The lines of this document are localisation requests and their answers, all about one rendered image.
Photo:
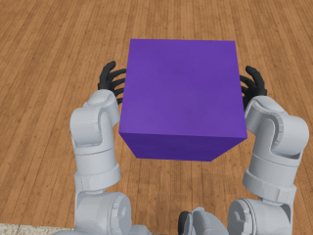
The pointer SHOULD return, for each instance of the left robot hand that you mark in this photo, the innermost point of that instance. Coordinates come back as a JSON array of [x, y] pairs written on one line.
[[107, 83]]

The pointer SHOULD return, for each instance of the right robot upper arm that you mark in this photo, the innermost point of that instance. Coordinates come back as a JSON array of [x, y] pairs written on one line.
[[254, 217]]

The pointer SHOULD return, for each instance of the robot right foot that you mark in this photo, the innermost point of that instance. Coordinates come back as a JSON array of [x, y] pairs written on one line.
[[181, 222]]

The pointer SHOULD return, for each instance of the left robot upper arm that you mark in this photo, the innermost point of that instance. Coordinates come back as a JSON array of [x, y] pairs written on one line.
[[107, 213]]

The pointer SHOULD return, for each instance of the carton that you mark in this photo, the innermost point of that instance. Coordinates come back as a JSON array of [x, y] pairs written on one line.
[[182, 99]]

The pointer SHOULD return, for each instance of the left robot forearm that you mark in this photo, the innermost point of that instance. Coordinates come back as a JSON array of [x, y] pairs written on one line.
[[93, 145]]

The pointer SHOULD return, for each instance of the right robot hand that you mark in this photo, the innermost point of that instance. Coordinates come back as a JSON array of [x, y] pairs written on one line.
[[256, 88]]

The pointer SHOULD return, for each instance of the right robot shin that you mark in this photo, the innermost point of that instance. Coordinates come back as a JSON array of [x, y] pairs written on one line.
[[185, 225]]

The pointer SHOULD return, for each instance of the right robot forearm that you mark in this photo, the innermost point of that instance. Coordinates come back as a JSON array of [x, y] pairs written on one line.
[[277, 151]]

